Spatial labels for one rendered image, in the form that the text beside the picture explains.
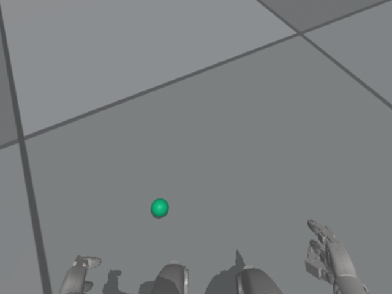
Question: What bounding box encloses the right robot hand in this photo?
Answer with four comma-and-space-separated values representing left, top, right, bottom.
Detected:
304, 220, 358, 285

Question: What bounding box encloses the ball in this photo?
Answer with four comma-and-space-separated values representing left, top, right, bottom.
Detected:
151, 198, 169, 217

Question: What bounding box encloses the left robot hand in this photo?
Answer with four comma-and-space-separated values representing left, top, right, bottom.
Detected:
59, 255, 102, 294

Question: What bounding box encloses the right robot arm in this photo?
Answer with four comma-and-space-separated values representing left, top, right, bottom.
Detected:
333, 276, 370, 294

